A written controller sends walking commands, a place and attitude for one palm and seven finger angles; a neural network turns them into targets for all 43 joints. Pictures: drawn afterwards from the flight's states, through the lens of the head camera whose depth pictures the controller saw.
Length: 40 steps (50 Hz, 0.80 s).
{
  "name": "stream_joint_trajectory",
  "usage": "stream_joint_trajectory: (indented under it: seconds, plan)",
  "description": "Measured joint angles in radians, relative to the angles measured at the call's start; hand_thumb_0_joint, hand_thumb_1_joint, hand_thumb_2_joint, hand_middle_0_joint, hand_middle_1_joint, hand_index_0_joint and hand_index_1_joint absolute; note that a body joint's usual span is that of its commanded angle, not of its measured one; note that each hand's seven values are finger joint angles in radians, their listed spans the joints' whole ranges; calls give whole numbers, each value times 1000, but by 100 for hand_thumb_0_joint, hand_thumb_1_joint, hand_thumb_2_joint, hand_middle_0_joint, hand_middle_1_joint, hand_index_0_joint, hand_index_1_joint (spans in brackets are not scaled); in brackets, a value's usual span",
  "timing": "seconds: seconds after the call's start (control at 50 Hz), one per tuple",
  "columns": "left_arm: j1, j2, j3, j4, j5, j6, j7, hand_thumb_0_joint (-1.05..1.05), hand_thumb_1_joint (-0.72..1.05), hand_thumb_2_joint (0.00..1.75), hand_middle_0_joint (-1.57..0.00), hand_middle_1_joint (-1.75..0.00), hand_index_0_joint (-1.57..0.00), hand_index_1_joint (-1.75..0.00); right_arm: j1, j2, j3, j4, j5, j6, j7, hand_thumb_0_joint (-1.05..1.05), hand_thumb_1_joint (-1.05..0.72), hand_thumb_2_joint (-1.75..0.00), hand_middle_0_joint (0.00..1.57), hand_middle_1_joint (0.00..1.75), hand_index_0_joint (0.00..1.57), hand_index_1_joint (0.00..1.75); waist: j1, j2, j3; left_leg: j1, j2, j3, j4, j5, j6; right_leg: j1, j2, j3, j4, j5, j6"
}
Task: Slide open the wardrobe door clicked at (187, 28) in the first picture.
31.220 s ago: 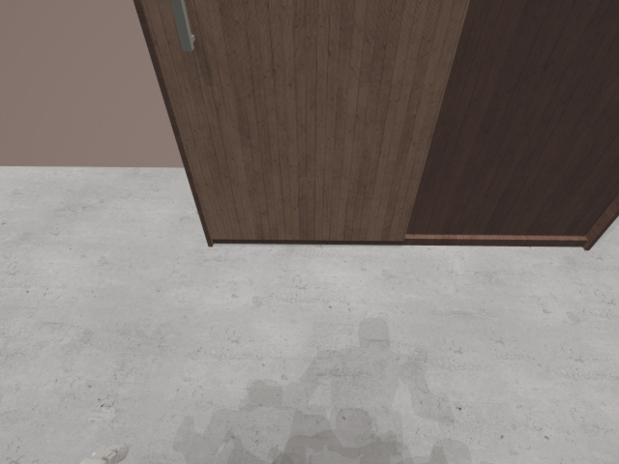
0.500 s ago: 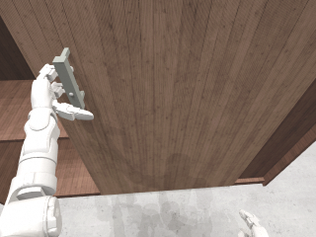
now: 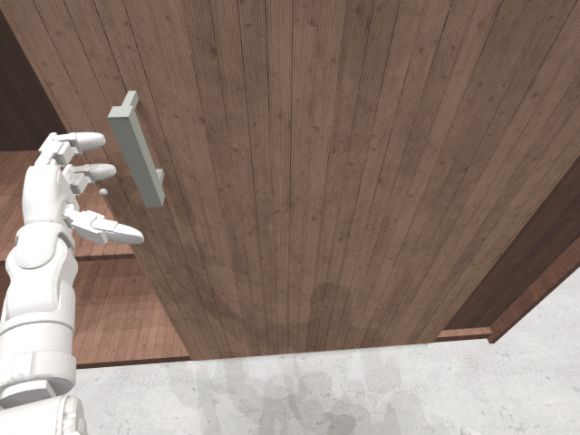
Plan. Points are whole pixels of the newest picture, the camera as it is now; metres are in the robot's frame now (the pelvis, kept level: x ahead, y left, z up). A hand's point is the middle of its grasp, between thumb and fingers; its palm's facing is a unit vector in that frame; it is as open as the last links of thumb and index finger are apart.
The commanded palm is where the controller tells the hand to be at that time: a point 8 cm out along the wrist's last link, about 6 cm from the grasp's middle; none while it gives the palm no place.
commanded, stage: slip the hand off the handle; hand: left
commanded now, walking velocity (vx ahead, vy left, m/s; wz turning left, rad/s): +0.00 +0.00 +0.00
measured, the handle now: (143, 151) +0.45 +0.23 +0.17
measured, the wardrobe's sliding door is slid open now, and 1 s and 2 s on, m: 0.57 0.57 0.57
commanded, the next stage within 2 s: draw the hand back to the body in 0.48 s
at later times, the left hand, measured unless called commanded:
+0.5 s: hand (73, 261) +0.27 +0.26 +0.15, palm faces +0.35 -0.93 -0.11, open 14.7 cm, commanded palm +0.23 +0.30 +0.16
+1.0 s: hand (49, 306) +0.21 +0.25 +0.17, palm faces +0.21 -0.98 -0.04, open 14.7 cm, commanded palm +0.18 +0.29 +0.17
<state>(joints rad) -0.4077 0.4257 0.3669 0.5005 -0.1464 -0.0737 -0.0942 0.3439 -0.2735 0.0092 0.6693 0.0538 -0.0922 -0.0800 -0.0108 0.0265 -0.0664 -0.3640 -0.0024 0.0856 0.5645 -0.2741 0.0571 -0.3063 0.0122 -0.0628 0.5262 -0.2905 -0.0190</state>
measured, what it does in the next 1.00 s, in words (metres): stands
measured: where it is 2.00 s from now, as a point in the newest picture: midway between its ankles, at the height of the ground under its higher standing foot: outside the picture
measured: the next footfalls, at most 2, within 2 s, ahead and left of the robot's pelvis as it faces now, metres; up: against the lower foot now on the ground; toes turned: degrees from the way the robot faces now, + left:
none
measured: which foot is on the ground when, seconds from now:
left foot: down 0.00-1.00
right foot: down 0.00-1.00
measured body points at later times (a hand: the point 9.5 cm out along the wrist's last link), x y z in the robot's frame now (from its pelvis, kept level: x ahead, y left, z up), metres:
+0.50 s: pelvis -0.01 -0.02 +0.00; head -0.04 -0.03 +0.45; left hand +0.25 +0.31 +0.16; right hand +0.20 -0.23 -0.06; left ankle +0.01 +0.08 -0.73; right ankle -0.01 -0.11 -0.73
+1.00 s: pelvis -0.02 -0.03 +0.00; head -0.06 -0.05 +0.45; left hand +0.19 +0.30 +0.17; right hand +0.18 -0.26 -0.06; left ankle +0.01 +0.08 -0.73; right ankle -0.01 -0.11 -0.73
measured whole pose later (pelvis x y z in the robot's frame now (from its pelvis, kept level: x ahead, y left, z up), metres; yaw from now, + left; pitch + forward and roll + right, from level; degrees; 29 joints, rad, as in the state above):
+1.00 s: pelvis -0.02 -0.03 +0.00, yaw +2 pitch -3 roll +0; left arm 0.13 0.38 0.44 -0.06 -0.38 0.13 -0.30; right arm 0.25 -0.27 0.05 0.62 0.09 -0.22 -0.11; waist 0.06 0.05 -0.07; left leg -0.23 0.02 0.05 0.54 -0.25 0.02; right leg -0.17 0.03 -0.10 0.51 -0.28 -0.05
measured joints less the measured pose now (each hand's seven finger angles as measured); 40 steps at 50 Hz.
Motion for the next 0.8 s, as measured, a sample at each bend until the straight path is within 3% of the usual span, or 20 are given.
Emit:
stream_joint_trajectory:
  seconds: [0.08, 0.22, 0.36, 0.48, 0.62, 0.7, 0.76, 0.8]
  plan:
    - [109, -37, 4, -125, -9, 32, 20, -1, -55, 20, -27, -117, -26, -116, -21, 12, 6, -14, 0, -2, 5, 1, -90, -90, 20, 30, 20, 30, 9, -1, -6, 26, 0, 8, -8, -2, 0, 20, 0, 9, 0, -2, 1]
    - [203, -44, 15, -262, -9, 93, 53, -1, -55, 20, -26, -116, -26, -116, -87, 30, 24, -36, 1, -17, -9, 1, -90, -90, 20, 30, 20, 30, 39, -5, 7, 52, 0, -8, -9, 7, -6, 53, 1, -8, -5, 0, -6]
    - [245, -62, -35, -338, -43, 115, 17, -1, -56, 20, -25, -116, -26, -116, -140, 26, 38, -35, 8, -42, -29, 1, -90, -90, 20, 30, 20, 30, 72, 8, 9, 67, -9, -36, -14, 20, -9, 79, -6, -36, -10, 2, -9]
    - [299, -73, -45, -378, -49, 154, 14, -1, -56, 20, -25, -116, -26, -116, -162, 39, 52, -42, 8, -50, -33, 1, -90, -90, 20, 30, 20, 30, 74, 4, 11, 84, -6, -39, -27, 30, -17, 92, -2, -39, -15, 7, -18]
    - [367, -70, -18, -456, -54, 120, 27, -1, -56, 20, -26, -116, -26, -116, -142, 42, 55, -34, 1, -65, -30, 1, -90, -90, 20, 30, 20, 30, 76, 6, 16, 99, 4, -39, -27, 28, -28, 105, 8, -38, -15, 5, -28]
    - [351, -45, 9, -409, -159, 152, -129, -1, -56, 20, -25, -116, -26, -116, -126, 30, 69, -7, 20, -73, -48, 1, -90, -90, 21, 30, 20, 30, 70, 13, 19, 121, 6, -50, -36, 32, -32, 134, 12, -48, -32, 9, -31]
    - [362, -7, 23, -387, -194, 200, -228, -1, -56, 20, -25, -116, -26, -116, -116, 22, 70, -9, 29, -81, -57, 1, -90, -90, 21, 30, 20, 30, 62, 18, 13, 133, 10, -47, -40, 32, -35, 144, 16, -44, -38, 11, -33]
    - [383, 4, 31, -402, -204, 220, -249, -1, -56, 20, -25, -116, -26, -115, -109, 16, 63, -21, 31, -92, -54, 2, -90, -90, 21, 30, 20, 30, 56, 23, 11, 136, 13, -43, -41, 32, -37, 146, 19, -40, -38, 12, -35]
